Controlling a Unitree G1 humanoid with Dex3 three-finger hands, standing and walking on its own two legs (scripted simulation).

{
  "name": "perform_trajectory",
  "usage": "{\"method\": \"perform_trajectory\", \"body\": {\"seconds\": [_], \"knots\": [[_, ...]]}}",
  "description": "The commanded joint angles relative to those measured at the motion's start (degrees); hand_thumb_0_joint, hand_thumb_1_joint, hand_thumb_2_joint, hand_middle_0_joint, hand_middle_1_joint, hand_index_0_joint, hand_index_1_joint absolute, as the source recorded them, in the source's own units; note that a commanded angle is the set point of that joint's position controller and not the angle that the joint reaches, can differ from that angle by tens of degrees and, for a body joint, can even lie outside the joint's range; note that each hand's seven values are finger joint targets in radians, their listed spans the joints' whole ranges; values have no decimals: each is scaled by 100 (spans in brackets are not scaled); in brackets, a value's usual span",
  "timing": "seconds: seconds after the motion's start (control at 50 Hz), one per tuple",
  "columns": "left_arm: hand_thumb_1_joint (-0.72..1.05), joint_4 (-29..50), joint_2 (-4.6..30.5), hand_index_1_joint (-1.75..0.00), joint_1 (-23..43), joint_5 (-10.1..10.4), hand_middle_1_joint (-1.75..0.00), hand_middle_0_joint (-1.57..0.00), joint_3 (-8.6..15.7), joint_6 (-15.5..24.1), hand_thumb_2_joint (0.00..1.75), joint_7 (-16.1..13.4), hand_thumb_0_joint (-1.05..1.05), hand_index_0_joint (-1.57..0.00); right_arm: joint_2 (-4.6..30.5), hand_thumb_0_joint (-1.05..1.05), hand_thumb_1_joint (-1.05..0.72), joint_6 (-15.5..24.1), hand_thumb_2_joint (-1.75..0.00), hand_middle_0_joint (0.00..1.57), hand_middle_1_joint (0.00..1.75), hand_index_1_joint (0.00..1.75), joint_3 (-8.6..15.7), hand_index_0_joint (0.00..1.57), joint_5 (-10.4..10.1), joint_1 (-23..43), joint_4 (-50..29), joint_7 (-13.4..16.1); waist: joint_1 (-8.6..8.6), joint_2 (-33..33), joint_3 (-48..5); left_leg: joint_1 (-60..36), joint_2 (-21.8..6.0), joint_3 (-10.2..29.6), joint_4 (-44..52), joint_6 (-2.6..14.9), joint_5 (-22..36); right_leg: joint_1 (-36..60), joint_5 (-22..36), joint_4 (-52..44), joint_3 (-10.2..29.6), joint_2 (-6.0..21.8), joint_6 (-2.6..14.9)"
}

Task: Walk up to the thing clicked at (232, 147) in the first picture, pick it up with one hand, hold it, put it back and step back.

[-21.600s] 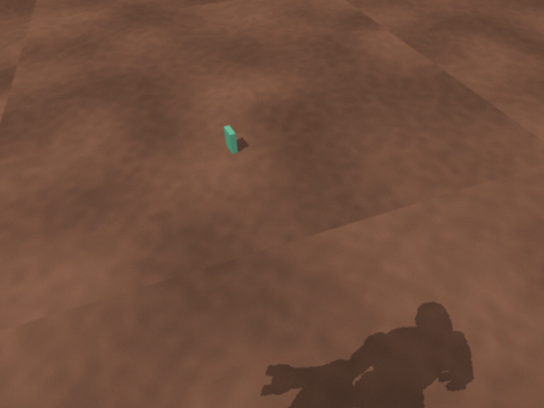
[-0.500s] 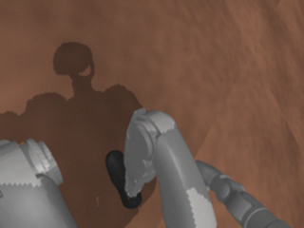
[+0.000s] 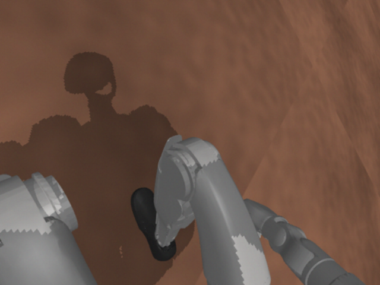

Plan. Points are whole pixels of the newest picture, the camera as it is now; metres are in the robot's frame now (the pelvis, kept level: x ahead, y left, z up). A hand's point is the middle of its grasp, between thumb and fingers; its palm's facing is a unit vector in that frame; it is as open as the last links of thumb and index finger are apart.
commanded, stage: open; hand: left
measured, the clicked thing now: out of the picture +0.44 +0.34 -0.21
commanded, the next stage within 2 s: withdraw in 0.50 s
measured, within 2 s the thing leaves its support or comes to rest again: neither
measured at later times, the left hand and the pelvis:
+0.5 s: hand out of the picture +0.42 +0.36 -0.18, palm faces +0.60 -0.80 +0.00, open 13.8 cm; pelvis +0.00 +0.00 +0.00, yaw +0 degrees
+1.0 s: hand out of the picture +0.39 +0.42 -0.13, palm faces +0.63 -0.78 -0.04, open 15.8 cm; pelvis +0.00 +0.00 +0.00, yaw +1 degrees
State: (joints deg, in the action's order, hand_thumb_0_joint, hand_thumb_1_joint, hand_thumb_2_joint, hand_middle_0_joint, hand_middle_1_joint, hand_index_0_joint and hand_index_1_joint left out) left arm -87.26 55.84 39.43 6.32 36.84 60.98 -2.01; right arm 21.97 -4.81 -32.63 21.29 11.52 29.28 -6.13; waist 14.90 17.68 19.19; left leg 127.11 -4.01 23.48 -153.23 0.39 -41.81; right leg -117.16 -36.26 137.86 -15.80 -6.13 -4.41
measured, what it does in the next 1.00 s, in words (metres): stands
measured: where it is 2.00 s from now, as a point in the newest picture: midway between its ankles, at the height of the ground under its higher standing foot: (114, 265)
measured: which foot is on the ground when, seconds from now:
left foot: down 0.00-1.00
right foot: down 0.00-1.00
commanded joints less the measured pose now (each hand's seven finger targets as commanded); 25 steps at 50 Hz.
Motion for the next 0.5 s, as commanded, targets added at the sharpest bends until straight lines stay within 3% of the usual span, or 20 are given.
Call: {"method": "perform_trajectory", "body": {"seconds": [0.0, 0.04, 0.08, 0.1, 0.12, 0.14, 0.18, 0.22, 0.24, 0.26, 0.3, 0.4, 0.48], "knots": [[3, 805, 1165, -98, 1036, 18, -97, -99, 46, 444, 85, 33, 0, -99, 2089, 0, -90, -89, -90, 20, 30, 30, 715, 20, 14, -215, -35, 99, 643, -3456, -3136, -2277, -366, -436, 1944, -179, 959, 1460, 1058, -878, -668, -175, 421], [-3, 817, 1095, -91, 1000, 18, -92, -99, 4, 445, 79, 45, 0, -102, 2063, 0, -90, -81, -89, 20, 30, 30, 715, 20, 17, -206, -52, 97, 622, -3429, -3201, -2331, -378, -448, 1917, -177, 1002, 1471, 1080, -878, -647, -193, 424], [-11, 845, 1212, -77, 1001, 26, -80, -87, 61, 471, 67, 37, 0, -90, 2091, 0, -91, -83, -90, 20, 30, 30, 714, 20, 3, -210, -58, 99, 614, -3443, -3160, -2284, -371, -445, 1924, -170, 972, 1456, 1053, -865, -652, -176, 427], [-19, 920, 1208, -71, 979, 37, -72, -79, 46, 479, 60, 48, 0, -82, 2068, 0, -91, -72, -90, 20, 30, 30, 720, 20, -6, -166, -63, 103, 549, -3479, -3165, -2327, -383, -461, 1923, -173, 976, 1432, 1042, -868, -619, -187, 436], [-24, 906, 1132, -66, 1043, 35, -66, -73, -39, 479, 56, 52, 0, -74, 2050, 0, -91, -68, -90, 20, 30, 30, 707, 20, -2, -176, -61, 95, 597, -3502, -3159, -2287, -369, -483, 1916, -168, 944, 1450, 1017, -887, -621, -182, 438], [-26, 872, 1218, -62, 1026, 52, -62, -69, 94, 482, 53, 37, 0, -70, 2089, 0, -90, -69, -90, 20, 30, 30, 722, 20, 2, -183, -52, 99, 603, -3449, -3180, -2268, -372, -464, 1916, -169, 920, 1457, 1014, -882, -640, -183, 430], [-31, 925, 1184, -54, 1058, 51, -54, -64, -6, 488, 45, 46, 0, -64, 2059, 0, -90, -55, -90, 20, 30, 30, 693, 20, 5, -189, -42, 103, 591, -3543, -3252, -2325, -369, -488, 1900, -172, 970, 1511, 1060, -889, -620, -196, 434], [-34, 872, 1235, -47, 1015, 50, -48, -58, 71, 463, 38, 39, 0, -59, 2080, 0, -90, -68, -89, 20, 30, 30, 716, 20, 3, -215, -4, 119, 592, -3494, -3199, -2255, -365, -497, 1878, -172, 1015, 1495, 1087, -889, -628, -188, 432], [-36, 880, 1159, -45, 993, 51, -45, -55, -5, 456, 37, 52, 0, -56, 2033, 0, -89, -58, -89, 20, 30, 30, 690, 20, 1, -201, -56, 114, 581, -3448, -3180, -2246, -364, -511, 1881, -156, 1022, 1500, 1074, -907, -613, -187, 440], [-38, 831, 1240, -45, 916, 56, -46, -56, 129, 431, 36, 47, 0, -57, 2062, 0, -90, -72, -89, 20, 30, 30, 725, 20, 1, -241, -33, 122, 562, -3405, -3208, -2262, -367, -503, 1888, -163, 1026, 1524, 1073, -915, -626, -196, 435], [-41, 862, 1020, -42, 1035, 6, -43, -54, -84, 441, 33, 72, 0, -54, 2055, 0, -90, -76, -89, 20, 30, 30, 706, 20, 18, -178, -71, 110, 635, -3514, -3120, -2376, -392, -407, 1979, -211, 1035, 1365, 1063, -829, -670, -175, 446], [-46, 837, 1166, -35, 944, 53, -36, -47, 65, 397, 26, 61, 0, -47, 2057, 0, -90, -68, -89, 20, 30, 30, 736, 20, 12, -212, -30, 113, 571, -3454, -3216, -2298, -366, -505, 1883, -169, 1044, 1501, 1107, -911, -619, -193, 436], [-46, 822, 1067, -30, 992, 23, -31, -41, -33, 390, 24, 61, 0, -42, 2058, 0, -90, -70, -89, 20, 30, 30, 729, 20, 3, -240, -9, 106, 627, -3439, -3153, -2324, -374, -434, 1935, -187, 1077, 1458, 1114, -863, -660, -179, 434]]}}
